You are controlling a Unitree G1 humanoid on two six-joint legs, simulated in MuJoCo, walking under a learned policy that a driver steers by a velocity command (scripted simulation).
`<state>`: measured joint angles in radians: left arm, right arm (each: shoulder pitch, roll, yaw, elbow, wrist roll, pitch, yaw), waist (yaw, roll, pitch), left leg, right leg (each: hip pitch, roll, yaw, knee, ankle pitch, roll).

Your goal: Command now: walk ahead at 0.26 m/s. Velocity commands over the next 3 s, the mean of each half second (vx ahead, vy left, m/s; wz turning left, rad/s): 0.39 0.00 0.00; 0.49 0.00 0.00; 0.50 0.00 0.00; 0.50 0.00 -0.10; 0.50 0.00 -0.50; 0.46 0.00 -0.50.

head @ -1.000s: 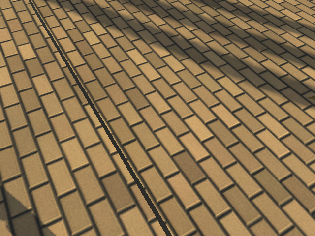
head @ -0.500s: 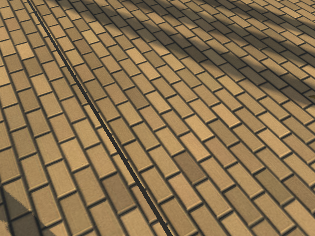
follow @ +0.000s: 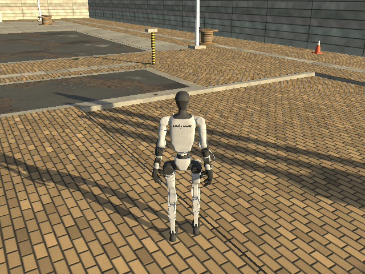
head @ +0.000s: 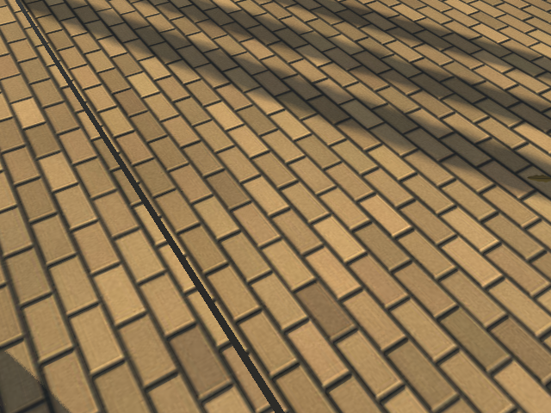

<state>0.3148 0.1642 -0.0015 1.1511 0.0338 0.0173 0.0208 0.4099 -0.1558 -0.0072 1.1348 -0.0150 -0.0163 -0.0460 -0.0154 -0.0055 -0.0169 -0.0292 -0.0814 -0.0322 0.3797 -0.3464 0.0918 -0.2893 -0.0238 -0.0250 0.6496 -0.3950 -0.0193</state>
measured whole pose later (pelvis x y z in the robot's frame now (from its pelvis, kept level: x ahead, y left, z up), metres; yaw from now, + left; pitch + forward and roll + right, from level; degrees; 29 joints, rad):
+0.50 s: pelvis +0.20 -0.07 +0.01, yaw +0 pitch +0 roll +0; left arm 0.48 0.14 0.01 1.08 0.01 -0.10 -0.01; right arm 0.18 -0.22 -0.04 0.99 -0.03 -0.04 0.02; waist 0.03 0.03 0.00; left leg -0.63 0.09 0.02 0.98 -0.09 0.05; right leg 0.03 0.08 -0.07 0.21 -0.24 -0.09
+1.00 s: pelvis +0.47 -0.02 +0.01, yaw +0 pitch -1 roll +2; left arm 0.18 0.23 0.06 0.91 0.04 -0.02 -0.02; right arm 0.37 -0.21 -0.06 1.09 -0.01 -0.11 0.00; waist -0.01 -0.04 0.07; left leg -0.12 -0.11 0.12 0.29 -0.16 0.12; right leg -0.53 -0.07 0.04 0.90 -0.15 -0.05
